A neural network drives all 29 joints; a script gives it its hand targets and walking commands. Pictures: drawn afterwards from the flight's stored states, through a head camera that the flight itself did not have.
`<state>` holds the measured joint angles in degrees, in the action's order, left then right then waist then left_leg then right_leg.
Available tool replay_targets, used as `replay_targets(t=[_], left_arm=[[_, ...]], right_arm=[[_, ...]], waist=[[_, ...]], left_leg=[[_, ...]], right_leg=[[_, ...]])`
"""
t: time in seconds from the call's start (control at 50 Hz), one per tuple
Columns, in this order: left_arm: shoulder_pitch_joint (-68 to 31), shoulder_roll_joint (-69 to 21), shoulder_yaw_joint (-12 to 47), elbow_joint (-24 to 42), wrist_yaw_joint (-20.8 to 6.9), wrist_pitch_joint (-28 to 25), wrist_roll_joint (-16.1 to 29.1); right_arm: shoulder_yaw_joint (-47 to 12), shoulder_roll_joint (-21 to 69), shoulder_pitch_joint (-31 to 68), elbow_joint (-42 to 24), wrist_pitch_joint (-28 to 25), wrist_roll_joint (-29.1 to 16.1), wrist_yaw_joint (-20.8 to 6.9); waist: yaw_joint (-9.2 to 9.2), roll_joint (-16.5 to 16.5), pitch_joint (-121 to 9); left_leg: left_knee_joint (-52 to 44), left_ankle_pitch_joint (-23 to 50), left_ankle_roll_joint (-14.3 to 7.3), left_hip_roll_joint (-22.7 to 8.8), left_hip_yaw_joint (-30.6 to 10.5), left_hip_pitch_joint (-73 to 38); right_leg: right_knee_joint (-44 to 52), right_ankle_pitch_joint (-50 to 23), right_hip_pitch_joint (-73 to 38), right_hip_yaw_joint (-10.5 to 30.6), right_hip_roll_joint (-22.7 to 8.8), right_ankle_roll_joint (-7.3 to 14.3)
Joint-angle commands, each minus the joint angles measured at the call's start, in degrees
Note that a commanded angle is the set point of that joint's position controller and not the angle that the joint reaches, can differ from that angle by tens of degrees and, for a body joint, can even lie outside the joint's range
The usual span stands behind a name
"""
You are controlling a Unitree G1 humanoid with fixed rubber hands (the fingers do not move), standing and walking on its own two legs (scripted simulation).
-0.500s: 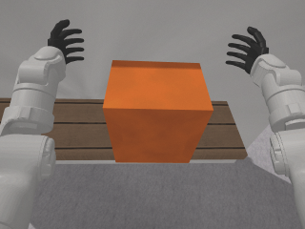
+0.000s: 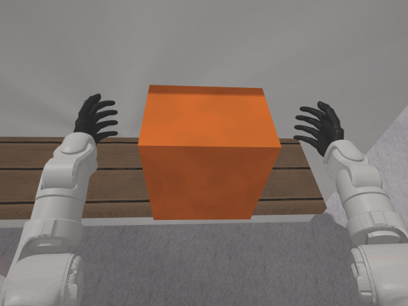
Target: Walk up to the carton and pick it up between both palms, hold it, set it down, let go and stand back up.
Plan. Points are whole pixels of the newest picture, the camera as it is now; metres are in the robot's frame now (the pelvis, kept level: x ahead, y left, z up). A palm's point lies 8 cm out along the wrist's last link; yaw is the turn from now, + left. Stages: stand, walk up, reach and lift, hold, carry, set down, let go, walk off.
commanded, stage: set down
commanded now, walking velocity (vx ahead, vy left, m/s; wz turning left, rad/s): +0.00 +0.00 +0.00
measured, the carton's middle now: (204, 158) +0.43 +0.00 +0.02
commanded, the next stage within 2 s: none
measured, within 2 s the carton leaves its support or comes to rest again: neither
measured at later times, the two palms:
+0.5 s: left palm (95, 185) +0.32 +0.22 +0.06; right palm (319, 189) +0.33 -0.24 +0.05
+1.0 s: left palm (96, 229) +0.26 +0.22 -0.02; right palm (314, 236) +0.26 -0.24 -0.02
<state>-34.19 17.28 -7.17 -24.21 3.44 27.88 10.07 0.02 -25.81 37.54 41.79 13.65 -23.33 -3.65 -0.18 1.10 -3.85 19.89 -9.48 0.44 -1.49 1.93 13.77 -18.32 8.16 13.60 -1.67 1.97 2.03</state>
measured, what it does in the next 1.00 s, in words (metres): stands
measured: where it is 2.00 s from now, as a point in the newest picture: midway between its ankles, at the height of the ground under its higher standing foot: outside the picture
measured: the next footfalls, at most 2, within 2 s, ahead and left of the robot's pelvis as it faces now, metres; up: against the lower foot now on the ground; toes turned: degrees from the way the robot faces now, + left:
none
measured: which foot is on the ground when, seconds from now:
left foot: down 0.00-1.00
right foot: down 0.00-1.00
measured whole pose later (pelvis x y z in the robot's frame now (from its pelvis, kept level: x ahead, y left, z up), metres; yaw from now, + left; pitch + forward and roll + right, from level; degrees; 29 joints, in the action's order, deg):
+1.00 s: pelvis +0.01 +0.01 +0.00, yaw -1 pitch +1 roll +0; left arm -2.5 9.2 0.0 -37.4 5.3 -17.4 7.3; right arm -2.7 -17.3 3.9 46.4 -22.7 -19.3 -5.4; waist -1.4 0.3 -1.4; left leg 23.7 -13.4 0.1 -1.1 2.1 11.1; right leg -22.4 11.9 11.4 -0.1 2.0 1.6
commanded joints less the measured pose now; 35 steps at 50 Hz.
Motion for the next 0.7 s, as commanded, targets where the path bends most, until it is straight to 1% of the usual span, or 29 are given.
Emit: replay_targets(t=[0.0, 0.06, 0.14, 0.22, 0.3, 0.4, 0.5, 0.6, 0.68], left_arm=[[-13.4, 5.4, -1.7, 6.6, -0.3, -5.0, -1.2], [-11.3, 4.1, -1.1, 7.3, -0.1, -8.6, -1.8], [-7.4, 2.8, -0.4, 9.6, 0.1, -13.2, -2.6], [-2.9, 1.7, -0.2, 12.4, 0.2, -16.0, -3.0], [1.7, 0.4, 0.3, 13.5, 0.3, -18.1, -3.0], [7.4, -1.6, 1.0, 11.9, 0.3, -21.2, -3.5], [11.8, -3.0, 1.8, 9.9, 0.5, -25.5, -4.1], [15.5, -3.9, 2.6, 8.2, 1.1, -30.7, -4.7], [18.2, -4.3, 3.4, 5.6, 1.6, -35.5, -4.8]], right_arm=[[2.5, -7.3, 14.1, -8.6, -3.3, 0.5, -0.5], [3.3, -6.4, 11.0, -10.0, -5.8, 1.5, -0.8], [4.6, -6.4, 7.0, -12.4, -10.1, 2.8, -0.7], [5.4, -6.6, 3.2, -14.8, -13.5, 3.6, -0.5], [5.6, -5.9, -1.1, -16.2, -15.6, 4.2, -0.6], [4.9, -4.0, -7.4, -15.9, -17.5, 4.6, -1.3], [4.3, -2.4, -12.8, -15.4, -20.3, 4.9, -1.8], [3.8, -1.4, -17.0, -14.7, -24.3, 5.0, -1.8], [3.1, -0.9, -19.7, -12.9, -28.0, 4.9, -1.6]], waist=[[-0.46, 0.9, -16.7], [-0.47, 0.1, -16.2], [-0.44, -0.7, -17.7], [-0.34, -0.4, -19.0], [-0.37, 0.4, -18.4], [-0.61, 1.1, -15.1], [-0.87, 0.9, -12.4], [-0.95, 0.4, -11.5], [-1.00, 0.0, -10.8]], left_leg=[[-1.7, 8.2, -0.9, 2.4, -1.1, -5.2], [-1.7, 8.1, -0.7, 2.5, -1.2, -6.1], [-1.0, 10.2, -0.4, 2.4, -1.2, -8.1], [-0.3, 13.1, -0.1, 2.3, -1.0, -9.9], [-0.3, 13.7, -0.2, 2.2, -0.9, -10.4], [-1.1, 12.4, -0.5, 2.2, -1.1, -10.0], [-1.6, 11.8, -0.5, 2.2, -1.3, -9.5], [-1.1, 12.8, 0.1, 2.0, -1.3, -9.5], [-0.4, 13.6, 0.6, 1.7, -1.3, -9.6]], right_leg=[[0.8, -8.4, -8.5, 2.7, -0.2, -3.6], [1.0, -7.8, -7.3, 2.6, -0.1, -3.2], [0.8, -10.4, -7.1, 2.2, 0.3, -2.8], [0.4, -13.2, -7.8, 1.8, 0.8, -2.6], [0.6, -13.2, -7.8, 1.8, 0.9, -2.5], [1.5, -11.3, -7.5, 2.5, 0.3, -2.1], [1.8, -10.7, -7.4, 3.0, -0.1, -1.7], [1.2, -12.0, -7.9, 3.2, -0.3, -1.2], [0.5, -12.8, -8.2, 3.3, -0.3, -0.8]])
